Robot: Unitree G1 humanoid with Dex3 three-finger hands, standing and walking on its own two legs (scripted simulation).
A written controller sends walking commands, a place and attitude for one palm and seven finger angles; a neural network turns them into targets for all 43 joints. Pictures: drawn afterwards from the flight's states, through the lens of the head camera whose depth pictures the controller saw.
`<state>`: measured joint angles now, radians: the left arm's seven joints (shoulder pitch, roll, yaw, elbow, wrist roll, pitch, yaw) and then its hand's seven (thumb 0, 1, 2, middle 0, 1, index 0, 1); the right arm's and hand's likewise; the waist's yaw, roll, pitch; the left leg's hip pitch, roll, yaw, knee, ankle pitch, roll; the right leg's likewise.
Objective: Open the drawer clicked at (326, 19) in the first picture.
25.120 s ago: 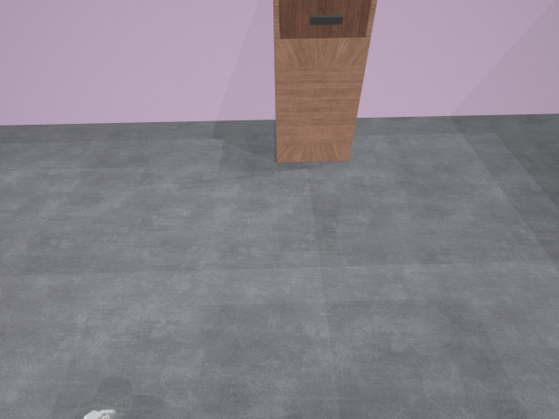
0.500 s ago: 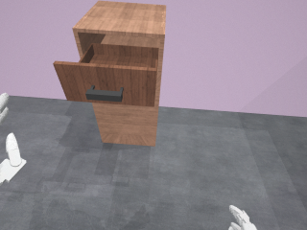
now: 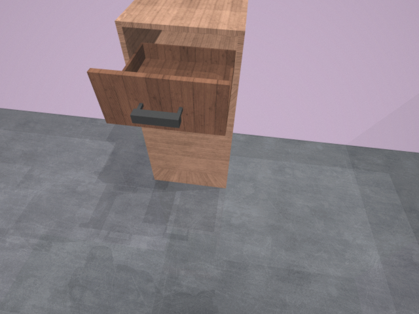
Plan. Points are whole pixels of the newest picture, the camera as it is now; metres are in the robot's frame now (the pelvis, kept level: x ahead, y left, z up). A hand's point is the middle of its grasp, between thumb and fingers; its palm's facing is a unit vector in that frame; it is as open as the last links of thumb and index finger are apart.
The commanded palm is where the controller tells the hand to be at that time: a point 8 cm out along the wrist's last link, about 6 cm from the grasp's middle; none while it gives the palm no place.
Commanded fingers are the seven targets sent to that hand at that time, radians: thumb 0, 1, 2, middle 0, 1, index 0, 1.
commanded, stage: let the arm hang, fingers relaxed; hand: left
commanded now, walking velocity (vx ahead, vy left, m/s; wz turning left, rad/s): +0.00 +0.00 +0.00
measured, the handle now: (158, 113) +0.61 +0.16 +0.02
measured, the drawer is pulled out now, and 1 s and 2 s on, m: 0.27 0.27 0.27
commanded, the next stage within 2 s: look to check the result in 0.80 s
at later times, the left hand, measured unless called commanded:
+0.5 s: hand out of the picture +0.03 +0.23 -0.15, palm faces +0.00 -0.96 -0.29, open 7.4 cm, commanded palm none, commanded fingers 0.00 0.90 0.90 -0.20 -0.30 -0.20 -0.30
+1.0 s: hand out of the picture +0.10 +0.25 -0.14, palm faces -0.04 -0.94 -0.34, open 7.4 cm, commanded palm none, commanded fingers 0.00 0.90 0.90 -0.20 -0.30 -0.20 -0.30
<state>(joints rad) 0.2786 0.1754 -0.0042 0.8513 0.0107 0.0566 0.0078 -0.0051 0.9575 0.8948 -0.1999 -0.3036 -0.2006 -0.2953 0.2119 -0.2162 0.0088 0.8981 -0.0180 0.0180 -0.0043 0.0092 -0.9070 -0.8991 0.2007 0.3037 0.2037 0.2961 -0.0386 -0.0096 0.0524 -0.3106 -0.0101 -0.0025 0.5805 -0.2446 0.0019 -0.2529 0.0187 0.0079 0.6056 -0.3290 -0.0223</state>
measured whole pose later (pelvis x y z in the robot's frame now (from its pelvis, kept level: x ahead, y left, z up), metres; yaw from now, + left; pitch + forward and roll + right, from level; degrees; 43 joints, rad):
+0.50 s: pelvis +0.00 +0.01 +0.02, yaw +0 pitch -2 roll +0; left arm 0.20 0.25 0.01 1.12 0.01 0.01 0.01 0.00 0.91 0.90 -0.20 -0.30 -0.20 -0.30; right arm 0.20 -0.23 -0.02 1.12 -0.01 0.01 -0.02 0.01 -0.91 -0.90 0.20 0.30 0.20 0.30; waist 0.00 0.02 0.07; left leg -0.20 -0.01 0.01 0.38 -0.14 0.01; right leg -0.14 0.02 0.02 0.40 -0.22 -0.01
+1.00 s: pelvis +0.01 +0.01 +0.02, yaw -1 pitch -2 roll +0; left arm 0.10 0.33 0.02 1.11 0.01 -0.01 0.00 0.00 0.90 0.90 -0.20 -0.30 -0.20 -0.30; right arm 0.11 -0.33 -0.02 1.12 -0.01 0.00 -0.01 0.01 -0.91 -0.90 0.20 0.30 0.20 0.30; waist -0.01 0.01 0.08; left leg -0.16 -0.01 0.01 0.33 -0.13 0.01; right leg -0.10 0.02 0.02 0.33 -0.20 -0.01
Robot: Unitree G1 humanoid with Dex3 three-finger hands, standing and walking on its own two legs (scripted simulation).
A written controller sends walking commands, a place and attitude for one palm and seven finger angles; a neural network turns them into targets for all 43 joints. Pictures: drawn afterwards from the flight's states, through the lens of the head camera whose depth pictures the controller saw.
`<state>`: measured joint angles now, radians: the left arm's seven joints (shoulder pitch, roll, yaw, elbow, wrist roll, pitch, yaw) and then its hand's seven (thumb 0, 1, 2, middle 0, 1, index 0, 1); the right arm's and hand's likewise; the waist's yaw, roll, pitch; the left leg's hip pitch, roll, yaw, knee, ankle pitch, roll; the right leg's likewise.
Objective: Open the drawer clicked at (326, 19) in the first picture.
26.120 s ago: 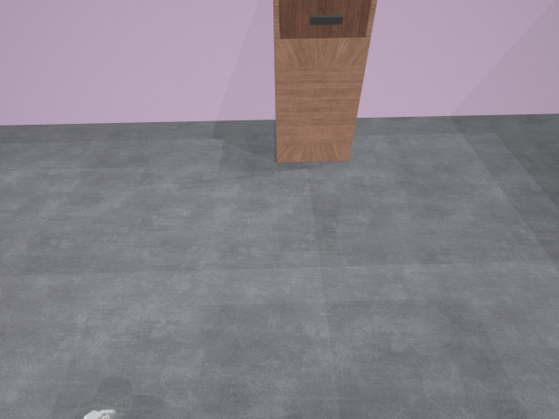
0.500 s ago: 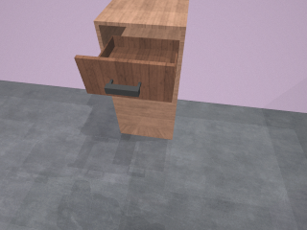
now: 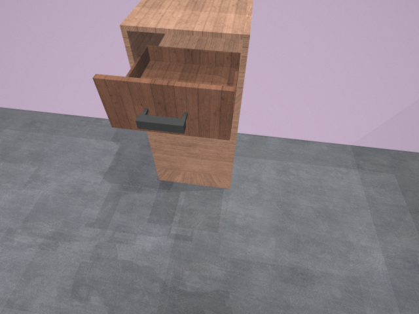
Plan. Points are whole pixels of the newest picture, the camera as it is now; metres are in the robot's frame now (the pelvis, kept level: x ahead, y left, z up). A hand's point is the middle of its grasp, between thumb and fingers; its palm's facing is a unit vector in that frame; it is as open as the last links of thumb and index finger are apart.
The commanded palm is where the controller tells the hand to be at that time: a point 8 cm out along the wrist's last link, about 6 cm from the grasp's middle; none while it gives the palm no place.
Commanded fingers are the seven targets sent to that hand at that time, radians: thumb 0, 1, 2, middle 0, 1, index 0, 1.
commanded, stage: look to check the result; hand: left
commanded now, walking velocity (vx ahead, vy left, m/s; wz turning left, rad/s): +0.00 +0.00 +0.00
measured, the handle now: (163, 118) +0.60 +0.16 +0.00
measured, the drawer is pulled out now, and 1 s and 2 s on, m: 0.27 0.27 0.27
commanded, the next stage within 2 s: stand and wait in 0.40 s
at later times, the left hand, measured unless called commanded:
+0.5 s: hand out of the picture +0.10 +0.24 -0.16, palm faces -0.03 -0.94 -0.33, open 7.4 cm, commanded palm none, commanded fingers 0.00 0.90 0.90 -0.20 -0.30 -0.20 -0.30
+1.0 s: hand out of the picture +0.11 +0.24 -0.16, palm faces -0.04 -0.94 -0.34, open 7.4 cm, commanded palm none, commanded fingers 0.00 0.90 0.90 -0.20 -0.30 -0.20 -0.30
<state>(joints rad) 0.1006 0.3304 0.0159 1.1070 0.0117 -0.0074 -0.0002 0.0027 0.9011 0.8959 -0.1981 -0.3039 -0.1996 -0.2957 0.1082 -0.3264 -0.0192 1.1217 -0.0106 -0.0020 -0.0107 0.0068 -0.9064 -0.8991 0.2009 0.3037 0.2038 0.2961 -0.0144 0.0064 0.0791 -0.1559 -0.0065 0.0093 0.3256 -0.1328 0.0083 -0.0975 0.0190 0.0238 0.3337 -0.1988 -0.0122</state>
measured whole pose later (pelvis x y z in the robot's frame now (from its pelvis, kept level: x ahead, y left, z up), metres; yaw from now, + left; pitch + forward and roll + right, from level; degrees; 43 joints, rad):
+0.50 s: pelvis +0.02 +0.00 +0.00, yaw +0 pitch -2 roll +0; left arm 0.10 0.33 0.01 1.11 0.01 -0.01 0.00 0.00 0.90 0.90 -0.20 -0.30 -0.20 -0.30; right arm 0.08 -0.32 -0.01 1.12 -0.01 0.00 -0.01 0.01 -0.91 -0.90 0.20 0.30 0.21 0.30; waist -0.01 0.00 0.08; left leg -0.13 -0.01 0.01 0.31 -0.15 0.01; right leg -0.07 0.02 0.02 0.31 -0.21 -0.01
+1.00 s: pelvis +0.03 +0.00 +0.00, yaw +0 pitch -1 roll +0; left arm 0.09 0.34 0.01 1.10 0.01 -0.01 0.00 0.00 0.90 0.90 -0.20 -0.30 -0.20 -0.30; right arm 0.09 -0.33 -0.01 1.12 -0.01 0.00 -0.02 0.01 -0.91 -0.90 0.20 0.30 0.21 0.30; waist -0.01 0.00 0.09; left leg -0.12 0.00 0.01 0.30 -0.16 0.00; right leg -0.05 0.02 0.03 0.30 -0.22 -0.02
